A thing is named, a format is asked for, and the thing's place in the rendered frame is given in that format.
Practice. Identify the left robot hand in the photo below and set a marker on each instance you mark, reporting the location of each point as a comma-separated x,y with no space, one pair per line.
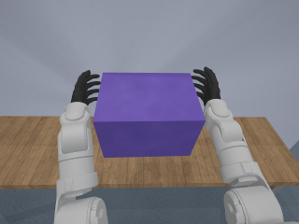
80,93

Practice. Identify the right robot hand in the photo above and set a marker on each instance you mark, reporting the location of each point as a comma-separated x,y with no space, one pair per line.
211,89

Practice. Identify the carton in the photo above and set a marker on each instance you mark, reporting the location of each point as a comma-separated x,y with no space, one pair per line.
147,115

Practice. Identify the table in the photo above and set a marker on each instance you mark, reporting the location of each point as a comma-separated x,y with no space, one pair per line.
29,158

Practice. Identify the robot left forearm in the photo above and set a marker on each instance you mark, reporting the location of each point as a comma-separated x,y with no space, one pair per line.
75,155

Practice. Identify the robot right forearm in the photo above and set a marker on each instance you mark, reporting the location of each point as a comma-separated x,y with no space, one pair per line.
237,165

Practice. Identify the left robot upper arm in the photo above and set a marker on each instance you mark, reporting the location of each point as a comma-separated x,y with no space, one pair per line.
91,210

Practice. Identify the right robot upper arm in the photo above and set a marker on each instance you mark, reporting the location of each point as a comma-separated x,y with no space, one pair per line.
252,205

